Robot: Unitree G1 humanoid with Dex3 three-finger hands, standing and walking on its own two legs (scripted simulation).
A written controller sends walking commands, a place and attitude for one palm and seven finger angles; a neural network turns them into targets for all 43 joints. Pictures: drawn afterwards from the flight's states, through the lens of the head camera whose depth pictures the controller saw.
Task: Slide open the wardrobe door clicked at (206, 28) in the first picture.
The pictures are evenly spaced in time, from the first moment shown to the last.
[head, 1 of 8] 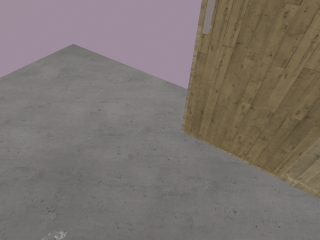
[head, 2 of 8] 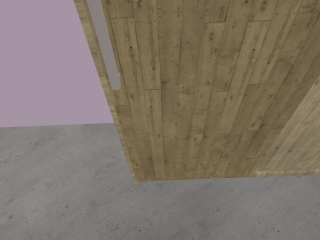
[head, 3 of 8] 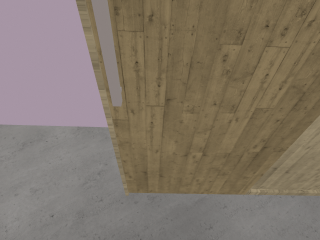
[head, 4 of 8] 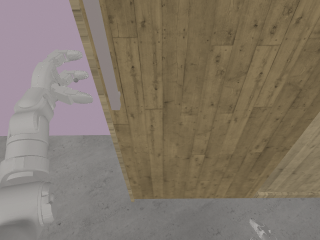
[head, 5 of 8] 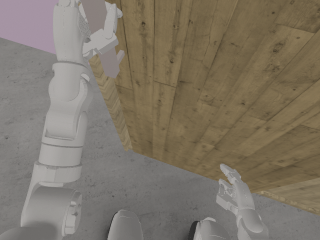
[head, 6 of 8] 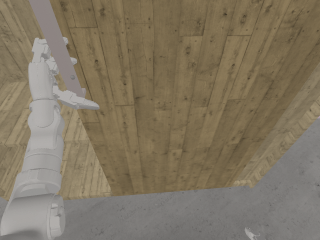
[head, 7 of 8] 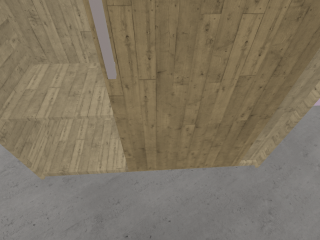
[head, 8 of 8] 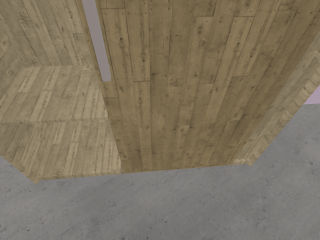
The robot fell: no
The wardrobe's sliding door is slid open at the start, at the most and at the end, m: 0.00 0.56 0.56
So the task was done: yes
